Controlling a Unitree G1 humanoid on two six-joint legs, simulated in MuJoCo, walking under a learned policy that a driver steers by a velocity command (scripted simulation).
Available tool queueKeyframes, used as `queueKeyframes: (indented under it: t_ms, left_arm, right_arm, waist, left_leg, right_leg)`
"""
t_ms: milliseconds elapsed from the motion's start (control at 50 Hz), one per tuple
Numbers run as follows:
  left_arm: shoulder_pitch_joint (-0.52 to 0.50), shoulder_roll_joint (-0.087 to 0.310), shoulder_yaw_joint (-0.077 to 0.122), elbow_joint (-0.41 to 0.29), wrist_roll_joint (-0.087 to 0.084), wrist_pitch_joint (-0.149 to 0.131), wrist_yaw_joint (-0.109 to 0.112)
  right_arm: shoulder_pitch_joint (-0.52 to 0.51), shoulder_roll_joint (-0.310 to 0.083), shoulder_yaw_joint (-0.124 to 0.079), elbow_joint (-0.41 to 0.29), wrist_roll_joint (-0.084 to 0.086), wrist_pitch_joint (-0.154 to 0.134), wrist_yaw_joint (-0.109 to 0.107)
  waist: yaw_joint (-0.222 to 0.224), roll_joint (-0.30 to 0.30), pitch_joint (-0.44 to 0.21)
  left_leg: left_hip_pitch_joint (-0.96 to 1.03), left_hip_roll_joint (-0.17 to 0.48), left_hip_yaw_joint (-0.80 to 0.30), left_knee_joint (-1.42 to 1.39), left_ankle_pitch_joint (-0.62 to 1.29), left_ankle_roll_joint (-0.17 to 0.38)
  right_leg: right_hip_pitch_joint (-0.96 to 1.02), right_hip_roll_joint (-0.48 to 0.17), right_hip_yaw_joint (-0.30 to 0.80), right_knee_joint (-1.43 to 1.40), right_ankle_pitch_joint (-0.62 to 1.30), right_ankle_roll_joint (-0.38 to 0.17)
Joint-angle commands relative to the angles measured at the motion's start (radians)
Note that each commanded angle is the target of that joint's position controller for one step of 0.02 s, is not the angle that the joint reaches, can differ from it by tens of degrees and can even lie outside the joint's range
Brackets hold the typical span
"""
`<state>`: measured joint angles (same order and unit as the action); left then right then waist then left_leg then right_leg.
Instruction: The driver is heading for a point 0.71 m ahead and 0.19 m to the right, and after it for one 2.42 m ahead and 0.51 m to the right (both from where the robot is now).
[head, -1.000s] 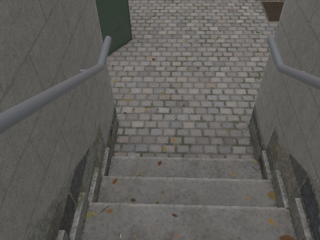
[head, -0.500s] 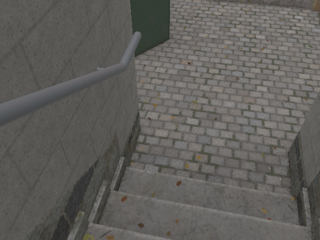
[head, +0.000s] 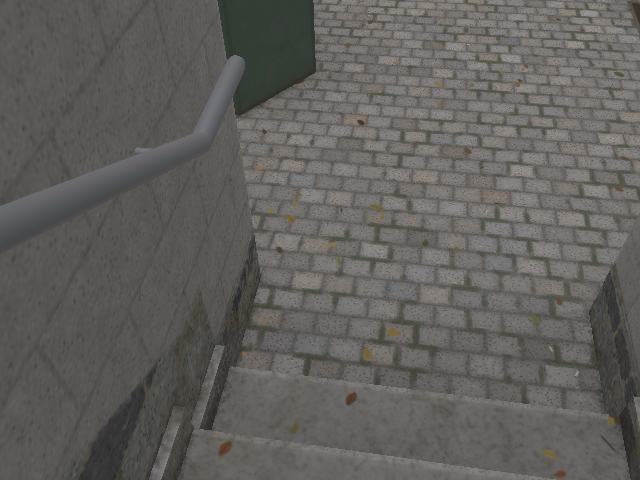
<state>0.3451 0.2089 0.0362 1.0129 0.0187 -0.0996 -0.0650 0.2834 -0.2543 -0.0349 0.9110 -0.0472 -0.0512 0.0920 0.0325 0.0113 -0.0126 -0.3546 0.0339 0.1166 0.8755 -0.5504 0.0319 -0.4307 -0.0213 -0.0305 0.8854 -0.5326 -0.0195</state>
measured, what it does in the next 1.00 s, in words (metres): goes down: right foot 0.17 m lower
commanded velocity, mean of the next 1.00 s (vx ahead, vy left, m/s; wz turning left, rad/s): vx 0.43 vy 0.00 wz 0.00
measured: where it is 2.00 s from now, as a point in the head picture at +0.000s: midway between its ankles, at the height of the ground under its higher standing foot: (388, 427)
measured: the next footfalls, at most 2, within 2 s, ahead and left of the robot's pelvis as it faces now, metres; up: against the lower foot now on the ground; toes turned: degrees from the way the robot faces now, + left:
right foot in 0.48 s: +0.26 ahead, -0.14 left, -0.17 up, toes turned -4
left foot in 1.10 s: +0.56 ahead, +0.07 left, -0.34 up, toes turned +3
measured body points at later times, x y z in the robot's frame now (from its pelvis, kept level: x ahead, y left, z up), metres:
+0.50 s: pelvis +0.17 -0.05 -0.11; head +0.17 -0.07 +0.34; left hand +0.31 +0.20 -0.22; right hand +0.06 -0.26 -0.26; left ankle -0.02 +0.11 -0.65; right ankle +0.22 -0.14 -0.85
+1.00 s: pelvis +0.38 -0.06 -0.20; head +0.38 -0.06 +0.25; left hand +0.20 +0.10 -0.34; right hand +0.55 -0.24 -0.32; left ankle +0.56 +0.09 -0.90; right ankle +0.22 -0.14 -0.86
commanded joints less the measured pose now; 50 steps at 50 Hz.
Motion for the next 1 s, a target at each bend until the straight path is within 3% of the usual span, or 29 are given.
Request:
queueKeyframes:
  t_ms: [20,60,140,180,220,240,260,280,300,320,360,400,440,480,500,520,540,560,580,620,640,680,740,760,800,820,860,920,1000]
  left_arm:
    - [-0.028,0.198,0.052,-0.056,-0.014,-0.02,0.019]
    - [0.044,0.151,0.045,-0.039,-0.022,-0.028,0.045]
    - [0.002,0.096,0.033,-0.068,0.004,-0.02,0.069]
    - [-0.17,0.063,0.022,-0.133,0.02,-0.015,0.038]
    - [-0.271,-0.006,-0.009,-0.202,0.033,-0.01,0.02]
    - [-0.276,0.025,-0.007,-0.192,0.037,-0.008,0.033]
    - [-0.244,0.05,-0.001,-0.166,0.052,-0.003,0.042]
    - [-0.211,0.047,-0.013,-0.122,0.102,-0.001,0.036]
    - [-0.196,0.036,-0.007,-0.094,0.104,0.002,0.032]
    - [-0.135,0.016,-0.024,-0.063,0.084,0.006,0.002]
    - [-0.067,0.026,-0.011,-0.07,0.062,0.025,-0.029]
    - [-0.122,0.103,0.011,-0.091,0.057,0.029,-0.003]
    - [-0.078,0.134,0.02,-0.087,0.042,0.053,0.008]
    - [0.257,0.203,0.062,-0.004,0.044,0.046,0.023]
    - [0.425,0.286,0.088,0.056,0.083,0.039,0.021]
    - [0.435,0.319,0.081,0.034,0.089,0.025,-0.004]
    - [0.434,0.307,0.084,0.039,0.097,0.033,-0.034]
    - [0.363,0.295,0.076,0.045,0.054,0.031,-0.043]
    - [0.241,0.136,0.023,0.023,0.071,0.035,-0.046]
    - [0.165,-0.042,-0.052,0.035,0.121,0.03,-0.02]
    - [0.119,-0.042,-0.05,0.026,0.108,0.003,0.005]
    - [0.111,0.002,-0.059,0.018,0.056,-0.042,0.023]
    - [0.185,0.099,-0.061,0.069,0.111,-0.045,0.027]
    - [0.279,0.065,-0.066,0.115,0.091,-0.052,0.048]
    - [0.497,0.022,-0.074,0.22,0.104,-0.044,0.067]
    - [0.505,-0.027,-0.085,0.214,0.106,-0.038,0.075]
    - [0.436,-0.044,-0.103,0.181,0.094,-0.02,0.046]
    - [0.29,-0.012,-0.1,0.107,0.09,-0.028,0.033]
    - [0.328,0.065,-0.057,0.098,0.055,-0.036,0.068]
  right_arm:
    - [0.146,-0.123,-0.068,-0.027,-0.011,0.007,-0.04]
    - [0.014,-0.046,-0.053,-0.048,-0.02,-0.028,-0.047]
    - [0.074,-0.028,-0.056,-0.045,-0.027,-0.051,-0.049]
    - [0.39,-0.113,-0.086,0.035,-0.049,-0.064,-0.074]
    - [0.428,-0.085,-0.065,0.072,-0.062,-0.072,-0.084]
    - [0.35,-0.037,-0.049,0.069,-0.043,-0.067,-0.088]
    - [0.297,-0.006,-0.036,0.061,-0.023,-0.058,-0.083]
    - [0.226,0.148,0.02,0.032,-0.03,-0.062,-0.105]
    - [0.251,0.117,0.02,0.036,-0.008,-0.057,-0.109]
    - [0.192,0.058,0.017,0.01,-0.05,-0.06,-0.109]
    - [0.088,-0.104,-0.011,-0.027,-0.1,-0.066,-0.075]
    - [0.163,-0.033,0.016,0.015,-0.065,-0.068,-0.054]
    - [0.144,-0.083,0.007,0.035,-0.033,-0.059,-0.043]
    - [0.092,-0.186,-0.027,0.073,-0.043,-0.017,0.015]
    - [0.37,-0.023,-0.002,0.156,-0.047,-0.02,0.044]
    - [0.424,0.075,0.01,0.116,-0.017,-0.026,0.056]
    - [0.275,0.013,0.009,0.038,0.02,-0.025,0.038]
    - [0.138,-0.029,0.006,-0.039,0.039,-0.033,0.004]
    - [0.16,0.012,0.029,-0.015,0.014,-0.032,-0.031]
    - [0.172,0.107,0.07,-0.011,-0.015,-0.019,-0.053]
    - [0.197,0.134,0.087,0.0,-0.039,-0.008,-0.04]
    - [0.072,0.033,0.055,0.004,-0.041,-0.007,-0.006]
    - [0.057,-0.001,0.057,0.011,-0.065,-0.017,0.02]
    - [-0.029,-0.017,0.059,-0.026,-0.074,-0.022,0.012]
    - [-0.125,0.039,0.084,-0.051,-0.048,-0.016,-0.015]
    - [-0.153,0.043,0.092,-0.043,-0.036,-0.014,-0.024]
    - [-0.185,0.056,0.097,-0.034,-0.05,-0.007,-0.01]
    - [-0.255,0.014,0.085,-0.104,-0.073,0.0,-0.012]
    - [-0.392,-0.024,0.071,-0.168,-0.071,0.012,0.004]
  waist:
    - [-0.063,-0.163,0.0]
    - [-0.007,-0.133,0.072]
    - [-0.052,-0.052,-0.024]
    - [-0.199,0.164,-0.089]
    - [-0.175,0.071,0.036]
    - [-0.142,0.035,0.062]
    - [-0.105,0.025,0.04]
    - [-0.105,-0.046,0.032]
    - [-0.099,0.089,0.011]
    - [-0.055,0.014,0.028]
    - [0.028,0.039,0.065]
    - [0.013,0.025,0.109]
    - [0.024,-0.009,0.122]
    - [0.157,-0.097,0.056]
    - [0.115,-0.333,-0.161]
    - [0.021,-0.259,-0.266]
    - [0.099,-0.175,-0.194]
    - [0.092,-0.15,-0.031]
    - [0.013,0.007,0.03]
    - [-0.105,0.011,0.161]
    - [-0.118,-0.048,0.158]
    - [-0.046,-0.049,0.084]
    - [-0.074,-0.037,0.076]
    - [-0.008,-0.024,0.073]
    - [0.07,-0.041,0.125]
    - [0.079,0.011,0.148]
    - [0.051,-0.066,0.149]
    - [0.026,-0.056,0.152]
    - [0.119,-0.059,0.179]
  left_leg:
    - [-0.113,-0.047,0.038,-0.033,-0.105,0.034]
    - [-0.172,-0.059,-0.038,-0.017,0.092,0.066]
    - [0.014,-0.053,-0.065,-0.056,0.261,0.16]
    - [0.481,0.135,-0.407,-0.236,0.621,0.302]
    - [0.561,0.334,-0.678,-0.318,0.593,0.339]
    - [0.476,0.337,-0.621,-0.293,0.576,0.323]
    - [0.358,0.308,-0.547,-0.275,0.591,0.317]
    - [0.281,0.195,-0.374,-0.193,0.454,0.204]
    - [0.149,0.112,-0.293,-0.143,0.351,0.194]
    - [-0.218,0.024,-0.164,-0.127,0.237,0.132]
    - [-0.665,0.002,-0.1,-0.171,-0.024,0.12]
    - [-0.565,0.091,-0.197,-0.101,-0.104,0.133]
    - [-0.227,0.187,-0.32,0.071,0.021,0.144]
    - [-0.123,0.102,-0.286,0.551,0.161,0.095]
    - [-0.344,-0.116,-0.215,1.123,-0.194,0.022]
    - [-0.611,-0.125,-0.196,1.283,-0.224,0.02]
    - [-0.847,-0.14,-0.205,1.356,-0.206,-0.002]
    - [-1.098,-0.062,-0.205,1.317,-0.06,-0.012]
    - [-1.031,0.045,-0.297,1.147,0.184,0.034]
    - [-0.862,0.139,-0.344,0.914,0.489,0.081]
    - [-0.806,0.13,-0.301,0.754,0.614,0.09]
    - [-0.574,0.112,-0.2,0.351,0.823,0.042]
    - [-0.477,0.075,-0.158,0.451,0.817,0.01]
    - [-0.724,0.093,-0.269,0.273,0.923,0.0]
    - [-1.056,0.107,-0.318,0.143,0.911,-0.015]
    - [-1.033,0.108,-0.323,-0.033,1.066,-0.022]
    - [-0.597,0.091,-0.179,-0.061,1.157,-0.005]
    - [-0.175,0.036,-0.1,-0.093,1.115,-0.006]
    - [-0.309,0.056,-0.126,-0.431,0.781,-0.018]
  right_leg:
    - [0.088,-0.13,0.32,-0.426,-0.034,-0.227]
    - [0.047,-0.194,0.524,-0.388,-0.07,-0.312]
    - [-0.018,-0.101,0.287,-0.152,0.235,-0.252]
    - [-0.463,0.06,0.015,0.301,0.21,-0.11]
    - [-0.851,-0.016,0.158,0.361,-0.003,-0.048]
    - [-0.854,-0.073,0.14,0.342,0.057,-0.025]
    - [-0.768,-0.083,0.097,0.321,0.098,-0.009]
    - [-0.693,-0.154,0.182,-0.047,0.627,-0.002]
    - [-0.523,-0.107,0.087,-0.103,0.797,0.002]
    - [-0.169,-0.084,0.054,-0.196,1.194,-0.033]
    - [0.313,0.014,-0.072,-0.028,1.031,0.031]
    - [0.307,-0.023,-0.023,-0.06,0.773,0.063]
    - [0.204,-0.074,0.044,-0.355,0.674,0.019]
    - [0.474,-0.067,-0.004,-0.589,0.654,-0.048]
    - [0.847,-0.19,0.083,-0.216,1.27,-0.261]
    - [0.957,-0.27,0.271,-0.154,1.552,-0.339]
    - [0.941,-0.377,0.449,-0.285,1.322,-0.426]
    - [0.765,-0.464,0.644,-0.395,0.718,-0.436]
    - [0.525,-0.435,0.576,-0.435,0.429,-0.355]
    - [0.084,-0.355,0.486,-0.524,0.37,-0.301]
    - [-0.011,-0.245,0.383,-0.532,0.321,-0.257]
    - [-0.176,-0.168,0.25,-0.554,0.181,-0.302]
    - [-0.217,-0.153,0.225,-0.441,0.293,-0.28]
    - [0.085,-0.181,0.282,-0.386,0.33,-0.287]
    - [0.448,-0.252,0.425,-0.318,0.384,-0.31]
    - [0.448,-0.227,0.396,-0.281,0.358,-0.294]
    - [0.064,-0.173,0.298,-0.348,0.229,-0.299]
    - [-0.231,-0.095,0.197,-0.352,0.103,-0.234]
    - [0.235,-0.126,0.26,-0.172,0.238,-0.218]
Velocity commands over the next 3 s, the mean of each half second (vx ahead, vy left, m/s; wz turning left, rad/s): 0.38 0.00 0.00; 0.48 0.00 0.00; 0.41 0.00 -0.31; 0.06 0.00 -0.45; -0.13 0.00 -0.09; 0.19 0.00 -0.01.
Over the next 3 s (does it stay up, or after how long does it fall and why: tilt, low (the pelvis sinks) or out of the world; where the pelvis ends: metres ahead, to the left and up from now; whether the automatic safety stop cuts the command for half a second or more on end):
stays up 0.83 -0.10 -0.47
